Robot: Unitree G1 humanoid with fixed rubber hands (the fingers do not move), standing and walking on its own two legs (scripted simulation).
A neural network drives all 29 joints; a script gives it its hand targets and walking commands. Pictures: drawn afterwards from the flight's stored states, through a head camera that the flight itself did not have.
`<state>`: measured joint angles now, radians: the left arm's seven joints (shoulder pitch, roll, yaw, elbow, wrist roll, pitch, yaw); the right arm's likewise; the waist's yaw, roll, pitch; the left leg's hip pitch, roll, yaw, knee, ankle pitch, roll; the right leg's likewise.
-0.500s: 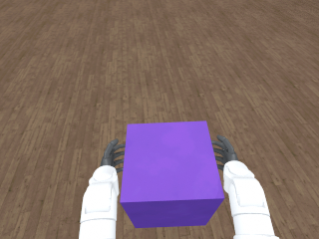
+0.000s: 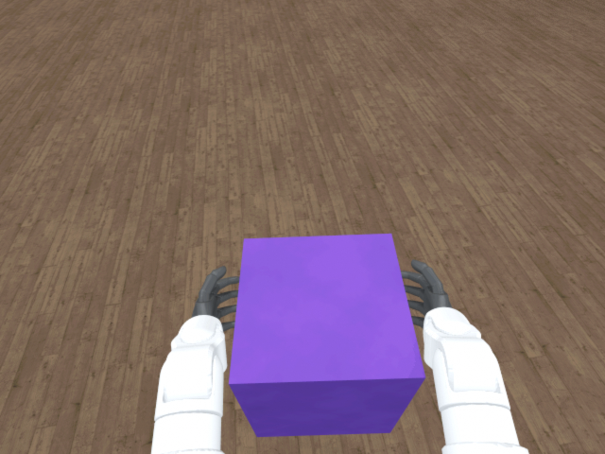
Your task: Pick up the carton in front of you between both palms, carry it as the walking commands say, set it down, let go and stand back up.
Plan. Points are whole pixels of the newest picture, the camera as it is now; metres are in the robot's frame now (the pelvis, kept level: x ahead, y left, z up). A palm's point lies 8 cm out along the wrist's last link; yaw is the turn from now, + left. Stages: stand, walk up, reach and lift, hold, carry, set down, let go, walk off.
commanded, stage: carry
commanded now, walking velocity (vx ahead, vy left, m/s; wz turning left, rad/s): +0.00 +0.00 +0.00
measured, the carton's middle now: (320, 340) +0.30 +0.00 -0.04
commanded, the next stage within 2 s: hold in 1.42 s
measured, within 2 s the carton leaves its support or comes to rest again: neither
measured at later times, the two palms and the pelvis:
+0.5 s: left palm (203, 360) +0.24 +0.15 +0.04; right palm (449, 353) +0.24 -0.15 +0.04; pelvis -0.05 +0.00 +0.00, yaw +0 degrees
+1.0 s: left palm (206, 380) +0.22 +0.14 +0.04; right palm (462, 373) +0.22 -0.16 +0.04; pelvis -0.07 -0.01 +0.00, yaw +0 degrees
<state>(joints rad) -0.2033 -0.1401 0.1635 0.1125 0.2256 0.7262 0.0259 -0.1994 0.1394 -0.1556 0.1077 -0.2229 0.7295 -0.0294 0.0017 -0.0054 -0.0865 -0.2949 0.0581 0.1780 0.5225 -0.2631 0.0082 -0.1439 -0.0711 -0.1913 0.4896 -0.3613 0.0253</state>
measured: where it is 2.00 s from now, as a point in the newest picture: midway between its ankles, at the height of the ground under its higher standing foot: outside the picture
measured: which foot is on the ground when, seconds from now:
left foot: down 0.00-1.00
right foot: down 0.00-1.00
